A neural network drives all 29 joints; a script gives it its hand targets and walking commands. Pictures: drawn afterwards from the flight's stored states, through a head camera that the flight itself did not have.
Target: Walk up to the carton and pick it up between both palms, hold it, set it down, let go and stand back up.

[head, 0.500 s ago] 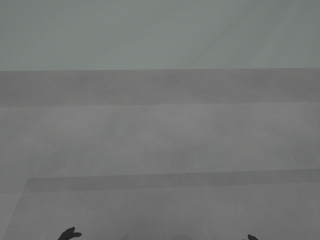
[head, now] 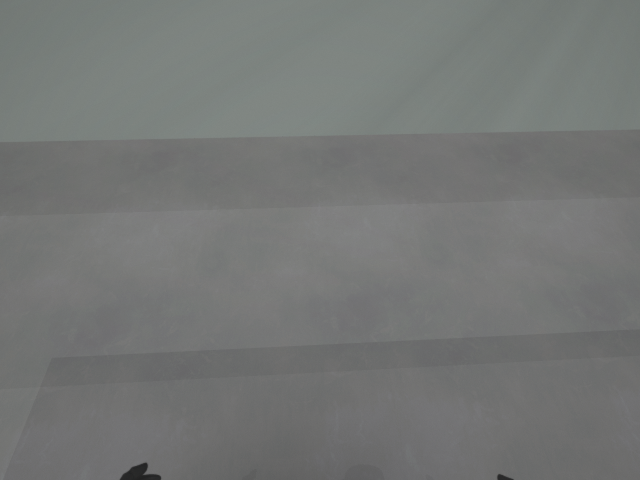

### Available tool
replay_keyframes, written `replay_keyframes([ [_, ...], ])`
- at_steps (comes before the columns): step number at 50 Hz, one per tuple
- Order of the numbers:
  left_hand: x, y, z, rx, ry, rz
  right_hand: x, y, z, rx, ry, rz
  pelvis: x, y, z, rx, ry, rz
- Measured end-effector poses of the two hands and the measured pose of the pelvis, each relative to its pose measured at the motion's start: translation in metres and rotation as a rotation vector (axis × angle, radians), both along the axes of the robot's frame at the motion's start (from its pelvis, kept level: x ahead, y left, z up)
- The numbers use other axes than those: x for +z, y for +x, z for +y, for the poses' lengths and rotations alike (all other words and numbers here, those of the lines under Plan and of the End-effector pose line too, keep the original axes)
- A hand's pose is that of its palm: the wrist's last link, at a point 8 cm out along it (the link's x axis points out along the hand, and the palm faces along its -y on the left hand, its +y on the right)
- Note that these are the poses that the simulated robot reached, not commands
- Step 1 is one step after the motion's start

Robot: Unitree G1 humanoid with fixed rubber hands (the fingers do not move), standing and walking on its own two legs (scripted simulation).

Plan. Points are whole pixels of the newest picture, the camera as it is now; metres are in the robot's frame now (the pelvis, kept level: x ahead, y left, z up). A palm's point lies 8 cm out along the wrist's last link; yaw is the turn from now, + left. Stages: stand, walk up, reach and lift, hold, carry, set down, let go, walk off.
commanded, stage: stand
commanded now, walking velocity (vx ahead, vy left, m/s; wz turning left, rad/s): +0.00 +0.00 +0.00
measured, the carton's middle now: out of the picture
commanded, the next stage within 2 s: walk up in 0.42 s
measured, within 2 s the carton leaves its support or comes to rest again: neither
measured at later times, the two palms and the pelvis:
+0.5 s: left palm out of the picture +0.08 +0.25 -0.11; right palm out of the picture +0.07 -0.26 -0.11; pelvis +0.00 +0.00 +0.00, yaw -1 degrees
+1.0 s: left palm (197, 433) +0.19 +0.17 -0.10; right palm out of the picture +0.00 -0.38 -0.14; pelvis +0.00 -0.07 -0.02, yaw -17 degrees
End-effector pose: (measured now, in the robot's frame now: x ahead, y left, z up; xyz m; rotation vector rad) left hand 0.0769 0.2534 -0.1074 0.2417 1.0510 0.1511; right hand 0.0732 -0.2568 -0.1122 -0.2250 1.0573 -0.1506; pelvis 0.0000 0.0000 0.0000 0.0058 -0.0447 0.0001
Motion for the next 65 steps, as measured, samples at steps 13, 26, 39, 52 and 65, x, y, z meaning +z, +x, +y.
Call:
replay_keyframes([
  [13,0.0,0.001,0.001,-0.002,0.0,0.006,-0.002,-0.006,0.001,-0.016,0.002,0.015,0.0,0.002,0.002,-0.008,0.002,0.003],
  [26,-0.002,0.006,0.001,-0.011,0.0,0.016,-0.002,-0.007,0.001,-0.026,-0.001,0.026,0.001,0.005,0.003,-0.016,0.002,0.005],
  [39,-0.002,0.028,0.0,-0.16,0.04,0.097,-0.001,-0.019,-0.029,-0.1,-0.082,0.008,-0.003,0.002,-0.007,-0.138,0.022,-0.003],
  [52,0.007,0.115,-0.105,-0.363,0.055,-0.025,-0.039,-0.074,-0.134,-0.308,-0.076,0.038,-0.024,-0.001,-0.08,-0.309,-0.002,-0.021],
  [65,-0.008,0.124,-0.165,-0.543,0.048,0.074,-0.008,-0.107,-0.146,-0.456,-0.056,-0.015,-0.01,-0.012,-0.118,-0.556,-0.019,0.026],
])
